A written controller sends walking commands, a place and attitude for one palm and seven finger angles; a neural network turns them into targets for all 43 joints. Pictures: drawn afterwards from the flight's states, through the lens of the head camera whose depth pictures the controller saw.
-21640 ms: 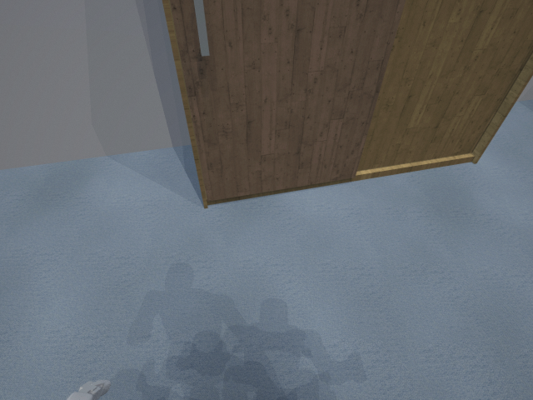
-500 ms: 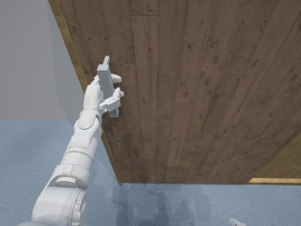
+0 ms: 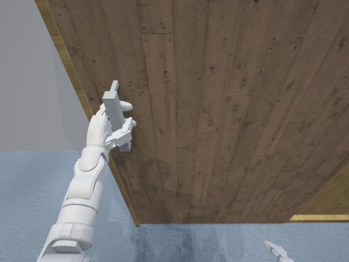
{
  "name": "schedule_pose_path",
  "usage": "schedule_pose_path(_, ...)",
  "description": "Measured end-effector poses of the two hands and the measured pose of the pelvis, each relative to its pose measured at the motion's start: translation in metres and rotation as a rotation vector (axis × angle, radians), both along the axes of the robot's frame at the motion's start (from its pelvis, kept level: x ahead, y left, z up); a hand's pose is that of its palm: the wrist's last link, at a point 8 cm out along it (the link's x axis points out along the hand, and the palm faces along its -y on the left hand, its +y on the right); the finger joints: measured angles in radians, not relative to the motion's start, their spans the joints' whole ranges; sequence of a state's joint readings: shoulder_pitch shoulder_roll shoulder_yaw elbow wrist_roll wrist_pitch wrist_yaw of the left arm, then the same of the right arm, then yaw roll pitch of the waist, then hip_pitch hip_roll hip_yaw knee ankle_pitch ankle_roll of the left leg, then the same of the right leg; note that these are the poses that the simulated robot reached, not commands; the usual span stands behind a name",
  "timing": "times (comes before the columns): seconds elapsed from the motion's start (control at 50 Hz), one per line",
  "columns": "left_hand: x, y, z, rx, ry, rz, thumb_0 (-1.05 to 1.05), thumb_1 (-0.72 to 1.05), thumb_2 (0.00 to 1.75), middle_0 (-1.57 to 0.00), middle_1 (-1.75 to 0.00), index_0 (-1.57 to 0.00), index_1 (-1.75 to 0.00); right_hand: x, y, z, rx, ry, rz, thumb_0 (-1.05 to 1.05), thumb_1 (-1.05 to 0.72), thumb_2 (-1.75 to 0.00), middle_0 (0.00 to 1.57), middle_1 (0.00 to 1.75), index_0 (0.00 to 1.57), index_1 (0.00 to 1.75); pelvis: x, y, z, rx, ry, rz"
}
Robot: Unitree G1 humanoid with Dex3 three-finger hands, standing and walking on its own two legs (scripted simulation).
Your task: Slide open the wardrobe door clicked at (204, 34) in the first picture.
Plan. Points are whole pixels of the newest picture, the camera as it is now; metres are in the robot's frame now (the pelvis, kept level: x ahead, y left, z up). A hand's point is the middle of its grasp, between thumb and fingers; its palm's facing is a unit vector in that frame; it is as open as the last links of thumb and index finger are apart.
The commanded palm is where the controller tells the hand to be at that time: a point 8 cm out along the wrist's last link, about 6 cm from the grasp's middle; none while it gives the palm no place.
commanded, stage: tug the door sideways, standing still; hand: left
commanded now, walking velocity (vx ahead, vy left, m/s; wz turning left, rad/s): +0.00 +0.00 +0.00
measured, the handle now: (120, 117) +0.43 +0.14 +0.12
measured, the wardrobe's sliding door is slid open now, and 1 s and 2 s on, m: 0.00 0.06 0.16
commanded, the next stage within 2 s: step sideways, sliding the door along in 0.76 s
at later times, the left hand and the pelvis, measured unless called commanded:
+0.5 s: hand (128, 131) +0.38 +0.12 +0.12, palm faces +0.05 -1.00 -0.01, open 5.7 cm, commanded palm +0.35 +0.12 +0.12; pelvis +0.01 +0.01 +0.00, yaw +5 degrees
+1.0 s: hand (150, 132) +0.38 +0.07 +0.12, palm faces -0.07 -0.99 -0.10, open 6.0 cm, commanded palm +0.36 +0.10 +0.13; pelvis -0.02 +0.00 -0.01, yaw +2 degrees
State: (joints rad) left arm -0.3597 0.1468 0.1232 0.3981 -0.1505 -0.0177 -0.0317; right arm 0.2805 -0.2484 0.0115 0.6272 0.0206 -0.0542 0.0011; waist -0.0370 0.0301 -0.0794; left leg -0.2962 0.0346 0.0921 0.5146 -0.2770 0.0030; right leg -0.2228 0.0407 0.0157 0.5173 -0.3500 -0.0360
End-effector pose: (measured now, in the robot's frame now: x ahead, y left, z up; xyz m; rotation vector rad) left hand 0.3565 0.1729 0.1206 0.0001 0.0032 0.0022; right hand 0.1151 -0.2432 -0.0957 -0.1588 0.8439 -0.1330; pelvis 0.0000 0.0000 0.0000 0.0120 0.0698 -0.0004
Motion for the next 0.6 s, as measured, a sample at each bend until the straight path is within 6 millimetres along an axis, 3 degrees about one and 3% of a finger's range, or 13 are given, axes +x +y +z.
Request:
schedule_pose_path(0.14, 0.0, 0.001, 0.0, -0.001, 0.003, -0.02, 0.01, 0.73, 0.76, -0.32, -1.4, -0.33, -1.4, 0.032, 0.003, 0.011, -0.008, -0.036, 0.006, 0.01, -0.9, -0.89, 0.2, 0.3, 0.2, 0.3, 0.018, 0.002, 0.003, -0.003, -0.005, -0.015)
schedule_pose_path(0.28, 0.0, 0.0, 0.001, 0.011, 0.017, 0.012, 0.01, 0.69, 0.82, -0.37, -1.4, -0.37, -1.4, 0.058, 0.016, 0.0, -0.023, 0.012, 0.084, 0.01, -0.9, -0.89, 0.2, 0.3, 0.2, 0.3, 0.019, 0.005, 0.001, -0.007, 0.002, 0.038)
schedule_pose_path(0.36, -0.001, -0.001, 0.003, 0.019, 0.058, 0.036, 0.01, 0.7, 0.82, -0.38, -1.4, -0.39, -1.4, 0.063, 0.028, 0.0, -0.005, 0.022, 0.115, 0.01, -0.9, -0.89, 0.2, 0.3, 0.2, 0.3, 0.02, 0.007, 0.005, -0.013, 0.003, 0.067)
schedule_pose_path(0.46, 0.0, -0.003, 0.001, 0.012, 0.011, 0.045, 0.02, 0.69, 0.84, -0.4, -1.4, -0.4, -1.4, 0.068, 0.042, -0.007, 0.012, 0.003, 0.156, 0.01, -0.9, -0.89, 0.2, 0.3, 0.2, 0.3, 0.017, 0.007, -0.004, -0.001, 0.004, 0.087)
schedule_pose_path(0.6, -0.001, -0.01, 0.003, 0.038, 0.036, 0.046, 0.0, 0.7, 0.8, -0.42, -1.4, -0.39, -1.4, 0.055, 0.052, -0.013, 0.053, 0.02, 0.181, 0.01, -0.9, -0.89, 0.2, 0.3, 0.2, 0.3, 0.009, 0.01, -0.002, -0.02, 0.009, 0.105)
